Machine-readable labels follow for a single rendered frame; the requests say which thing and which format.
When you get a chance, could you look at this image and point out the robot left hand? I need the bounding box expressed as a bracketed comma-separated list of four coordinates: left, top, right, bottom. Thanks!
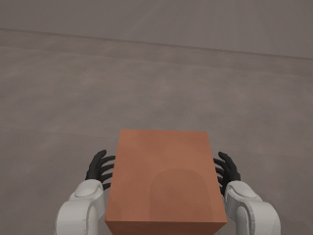
[85, 150, 115, 191]

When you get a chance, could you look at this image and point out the carton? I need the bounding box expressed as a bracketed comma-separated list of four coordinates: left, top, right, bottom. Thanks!
[105, 129, 228, 235]

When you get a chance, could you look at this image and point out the robot right hand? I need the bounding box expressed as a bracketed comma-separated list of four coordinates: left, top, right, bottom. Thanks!
[213, 152, 241, 198]

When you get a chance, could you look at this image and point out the robot right forearm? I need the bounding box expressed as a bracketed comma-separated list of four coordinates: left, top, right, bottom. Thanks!
[224, 180, 281, 235]

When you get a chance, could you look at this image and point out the robot left forearm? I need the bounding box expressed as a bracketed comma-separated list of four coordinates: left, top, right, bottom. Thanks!
[54, 179, 106, 235]

